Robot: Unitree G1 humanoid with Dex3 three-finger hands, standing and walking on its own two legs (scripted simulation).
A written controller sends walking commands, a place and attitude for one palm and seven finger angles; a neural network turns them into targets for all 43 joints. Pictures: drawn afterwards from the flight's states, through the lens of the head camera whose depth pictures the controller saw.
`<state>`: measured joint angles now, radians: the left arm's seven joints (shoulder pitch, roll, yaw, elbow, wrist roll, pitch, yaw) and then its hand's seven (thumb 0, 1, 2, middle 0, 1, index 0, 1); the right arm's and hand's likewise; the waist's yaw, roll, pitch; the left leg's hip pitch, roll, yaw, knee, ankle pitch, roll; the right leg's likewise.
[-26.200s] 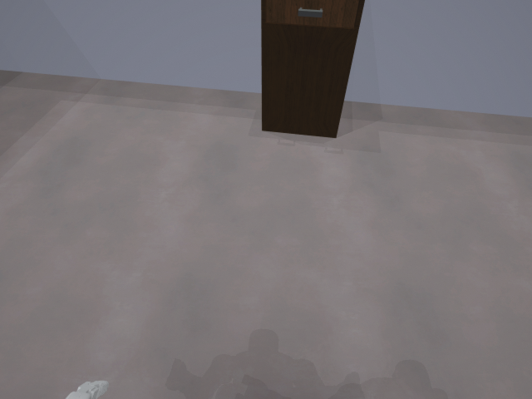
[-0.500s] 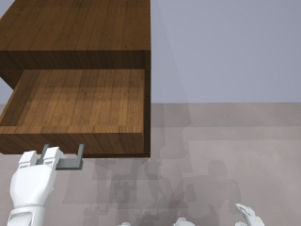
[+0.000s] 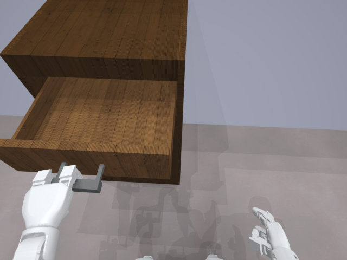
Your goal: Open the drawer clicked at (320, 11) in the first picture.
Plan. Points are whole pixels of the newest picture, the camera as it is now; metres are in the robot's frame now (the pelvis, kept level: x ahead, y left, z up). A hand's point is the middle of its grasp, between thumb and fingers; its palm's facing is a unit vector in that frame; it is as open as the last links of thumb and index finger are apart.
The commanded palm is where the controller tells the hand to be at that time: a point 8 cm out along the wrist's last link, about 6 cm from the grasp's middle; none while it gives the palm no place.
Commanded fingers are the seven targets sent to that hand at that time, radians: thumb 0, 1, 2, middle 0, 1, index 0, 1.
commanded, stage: pull the drawer open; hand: left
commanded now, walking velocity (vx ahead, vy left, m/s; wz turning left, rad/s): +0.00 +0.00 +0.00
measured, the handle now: (79, 176) +0.29 +0.25 +0.00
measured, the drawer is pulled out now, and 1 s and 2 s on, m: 0.22 0.30 0.30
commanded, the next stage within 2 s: open the thumb to release the handle in 0.54 s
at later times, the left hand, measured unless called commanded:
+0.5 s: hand (46, 247) +0.15 +0.28 -0.02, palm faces -0.08 -0.04 -1.00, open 6.4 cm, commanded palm +0.11 +0.27 +0.03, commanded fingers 0.00 0.90 0.90 -0.40 -1.35 -0.40 -1.35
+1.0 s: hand (47, 245) +0.15 +0.28 -0.02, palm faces -0.05 -0.02 -1.00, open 9.5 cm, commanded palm +0.12 +0.27 +0.03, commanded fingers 0.00 -0.43 0.33 -0.31 -1.21 -0.31 -1.21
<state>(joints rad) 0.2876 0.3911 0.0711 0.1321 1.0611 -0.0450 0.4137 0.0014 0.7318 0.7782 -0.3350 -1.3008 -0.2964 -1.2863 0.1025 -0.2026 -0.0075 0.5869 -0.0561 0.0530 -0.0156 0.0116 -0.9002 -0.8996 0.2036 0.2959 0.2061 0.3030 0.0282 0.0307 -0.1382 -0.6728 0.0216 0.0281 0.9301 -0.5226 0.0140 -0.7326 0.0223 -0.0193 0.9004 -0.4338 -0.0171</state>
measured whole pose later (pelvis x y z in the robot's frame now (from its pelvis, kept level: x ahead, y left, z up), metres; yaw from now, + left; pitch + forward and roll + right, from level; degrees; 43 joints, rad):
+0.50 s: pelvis +0.00 +0.01 -0.02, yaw -1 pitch +19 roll -1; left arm 0.70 0.40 0.11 -0.15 1.04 -0.13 0.54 -0.01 0.72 0.83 -0.32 -1.27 -0.25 -1.25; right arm 0.08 -0.21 -0.04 0.55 -0.08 0.09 0.04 0.01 -0.90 -0.90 0.20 0.30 0.20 0.30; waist 0.05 0.04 -0.17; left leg -0.80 0.02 0.05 1.07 -0.59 0.03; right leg -0.87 0.02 0.01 1.04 -0.49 0.00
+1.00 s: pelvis -0.02 +0.00 -0.02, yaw +0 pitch +15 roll +0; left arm 0.57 0.42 0.10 -0.04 1.04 -0.10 0.51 0.00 0.19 0.60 -0.36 -1.26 -0.32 -1.21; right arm 0.13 -0.23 -0.03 0.57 -0.06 0.09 -0.01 0.01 -0.90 -0.90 0.20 0.30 0.20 0.30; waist 0.04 0.03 -0.14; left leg -0.75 0.02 0.03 1.03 -0.55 0.01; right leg -0.82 0.02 -0.01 1.01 -0.46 -0.02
